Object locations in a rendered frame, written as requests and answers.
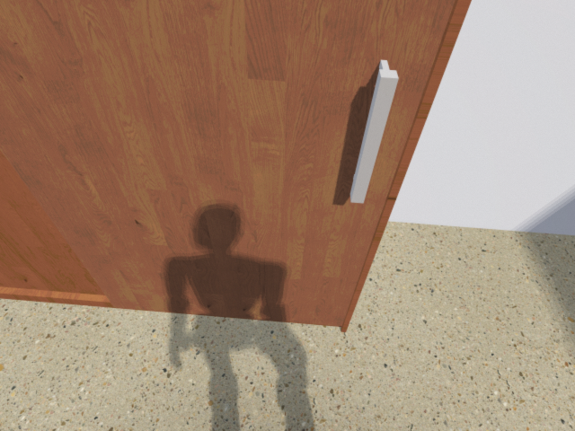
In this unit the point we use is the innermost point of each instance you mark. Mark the handle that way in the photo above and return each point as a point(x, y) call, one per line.
point(386, 83)

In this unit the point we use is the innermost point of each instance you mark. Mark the wardrobe door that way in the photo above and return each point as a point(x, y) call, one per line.
point(198, 155)
point(33, 253)

